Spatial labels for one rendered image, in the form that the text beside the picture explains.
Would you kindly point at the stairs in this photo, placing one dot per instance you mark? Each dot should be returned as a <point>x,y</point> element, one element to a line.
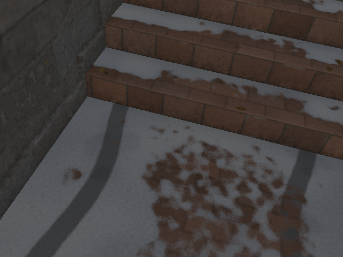
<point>266,69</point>

